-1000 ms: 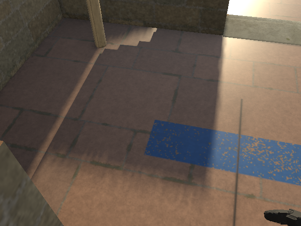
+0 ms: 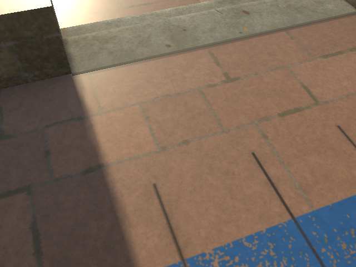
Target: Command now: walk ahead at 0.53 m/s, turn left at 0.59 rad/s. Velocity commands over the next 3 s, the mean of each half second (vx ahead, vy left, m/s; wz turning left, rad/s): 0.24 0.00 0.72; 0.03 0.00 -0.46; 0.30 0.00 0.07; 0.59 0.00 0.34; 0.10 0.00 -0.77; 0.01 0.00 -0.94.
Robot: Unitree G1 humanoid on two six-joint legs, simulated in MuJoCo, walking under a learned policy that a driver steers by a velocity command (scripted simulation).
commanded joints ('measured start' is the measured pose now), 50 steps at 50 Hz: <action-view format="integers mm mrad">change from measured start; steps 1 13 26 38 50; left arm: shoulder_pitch -63 -334 -191 -76 -37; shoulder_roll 73 75 35 201 154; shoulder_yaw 4 -33 -58 59 71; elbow -135 -328 -314 -256 -263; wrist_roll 4 6 0 -5 4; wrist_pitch -21 61 56 119 172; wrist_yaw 4 6 17 -23 -51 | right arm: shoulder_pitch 221 299 227 78 -48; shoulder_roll -130 -180 -158 -153 -141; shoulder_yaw -41 -57 -47 -2 13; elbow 28 -48 -108 -156 -243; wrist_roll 2 27 -6 20 -11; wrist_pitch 23 71 133 127 78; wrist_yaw -17 -62 -65 -90 -111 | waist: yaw -55 -73 -60 -37 21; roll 5 118 -34 -148 118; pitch -155 -179 -223 -162 -65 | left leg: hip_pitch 561 321 67 188 286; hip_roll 298 64 -89 -82 264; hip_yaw -469 -403 -261 -150 -120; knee -216 -171 566 69 -340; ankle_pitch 633 739 -391 -329 235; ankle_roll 216 1 -133 -96 85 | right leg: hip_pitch -526 -409 -53 -107 -477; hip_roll -78 -30 -297 -157 -44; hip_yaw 76 44 425 607 52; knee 157 -477 -911 -1087 -13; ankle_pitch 77 354 688 82 74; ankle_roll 21 114 -144 -67 113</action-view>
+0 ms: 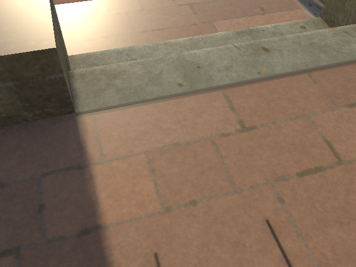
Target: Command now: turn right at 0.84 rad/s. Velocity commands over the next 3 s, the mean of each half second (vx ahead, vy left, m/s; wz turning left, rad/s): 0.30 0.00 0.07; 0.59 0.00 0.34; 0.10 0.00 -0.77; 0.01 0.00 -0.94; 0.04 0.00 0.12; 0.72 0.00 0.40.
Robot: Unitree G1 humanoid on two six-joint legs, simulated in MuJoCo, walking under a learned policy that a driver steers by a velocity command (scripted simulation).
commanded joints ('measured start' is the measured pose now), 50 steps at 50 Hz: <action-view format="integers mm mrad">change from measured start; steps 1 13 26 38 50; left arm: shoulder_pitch -9 194 88 194 154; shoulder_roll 58 244 42 42 -57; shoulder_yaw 1 4 -32 -50 -49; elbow -79 -32 2 59 75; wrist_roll -3 11 11 9 -15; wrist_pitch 9 -38 -165 -142 -61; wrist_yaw -21 38 39 33 4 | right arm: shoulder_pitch -55 6 -62 277 3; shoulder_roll -92 -4 -54 -171 -32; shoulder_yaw -15 -1 -65 -93 -30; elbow -96 -85 -77 -2 -21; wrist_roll -4 14 0 -34 19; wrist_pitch -26 -40 -16 -53 -116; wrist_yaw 8 80 156 108 51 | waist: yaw -8 116 2 -167 58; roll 155 -279 -41 114 138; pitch -7 -106 98 -222 -54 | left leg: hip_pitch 45 -577 -806 313 -14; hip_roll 250 -7 140 90 233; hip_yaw -69 36 -52 -115 158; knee -60 464 802 219 -86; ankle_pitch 401 -424 109 -78 837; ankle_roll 154 30 -21 187 56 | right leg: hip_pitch -65 786 618 317 86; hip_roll -86 -518 -405 -321 -163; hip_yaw -62 410 -148 -347 -124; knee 66 -974 -1068 28 -19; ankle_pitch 7 -373 -23 465 236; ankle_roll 21 -207 -154 -98 -61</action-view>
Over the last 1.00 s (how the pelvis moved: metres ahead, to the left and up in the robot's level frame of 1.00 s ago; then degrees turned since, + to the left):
0.27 0.00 0.03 4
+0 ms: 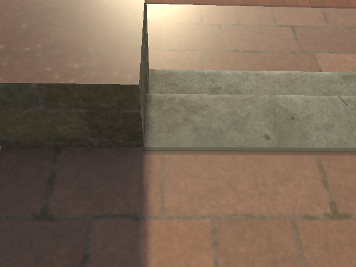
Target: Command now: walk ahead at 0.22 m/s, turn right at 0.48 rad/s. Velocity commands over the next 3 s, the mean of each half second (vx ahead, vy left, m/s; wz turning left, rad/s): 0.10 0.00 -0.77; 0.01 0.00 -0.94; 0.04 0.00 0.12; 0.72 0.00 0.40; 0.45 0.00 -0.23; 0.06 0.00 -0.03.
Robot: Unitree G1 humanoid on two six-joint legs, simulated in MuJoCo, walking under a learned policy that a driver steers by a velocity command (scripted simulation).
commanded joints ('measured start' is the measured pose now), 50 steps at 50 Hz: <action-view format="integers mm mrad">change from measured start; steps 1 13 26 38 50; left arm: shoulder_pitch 120 249 53 12 -105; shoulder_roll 38 175 217 140 167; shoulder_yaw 16 76 107 83 61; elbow -9 -50 -177 -228 -236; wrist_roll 6 0 3 -8 5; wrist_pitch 13 28 52 45 81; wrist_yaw -13 26 9 0 -49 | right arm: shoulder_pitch -70 -161 -178 -63 30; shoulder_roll -106 -81 -114 -299 -234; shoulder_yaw -26 -43 -21 -58 -50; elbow -76 -145 -187 -177 -163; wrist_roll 12 23 -3 1 -12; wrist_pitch -11 66 107 56 64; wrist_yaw -24 -13 -38 -75 -40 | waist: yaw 45 84 32 11 -71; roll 127 -225 -65 115 179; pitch -118 -104 -193 -209 -153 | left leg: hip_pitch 11 -342 -389 148 187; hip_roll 209 12 15 276 300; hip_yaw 43 84 -274 -565 -258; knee -121 977 508 -197 -36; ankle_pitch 815 -343 -125 -195 542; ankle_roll -28 -127 -193 -54 82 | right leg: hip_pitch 103 531 433 141 -12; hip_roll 4 -82 -4 225 106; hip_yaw -76 301 468 411 37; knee -124 -659 -850 -512 -68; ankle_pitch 162 753 51 -340 -197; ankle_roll -2 -270 -185 24 95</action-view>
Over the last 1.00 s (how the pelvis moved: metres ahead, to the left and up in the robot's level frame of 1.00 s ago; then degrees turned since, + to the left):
0.35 0.11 0.00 16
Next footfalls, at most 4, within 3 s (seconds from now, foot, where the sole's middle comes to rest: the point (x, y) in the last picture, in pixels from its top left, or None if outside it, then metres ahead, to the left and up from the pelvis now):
0.24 right None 0.23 -0.07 -0.78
0.74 left None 0.32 0.08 -0.78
1.20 right None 0.13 -0.03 -0.78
1.74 left None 0.35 0.12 -0.78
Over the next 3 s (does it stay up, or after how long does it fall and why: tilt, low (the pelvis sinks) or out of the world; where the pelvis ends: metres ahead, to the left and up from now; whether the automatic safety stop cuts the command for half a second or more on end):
stays up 0.76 -0.14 0.00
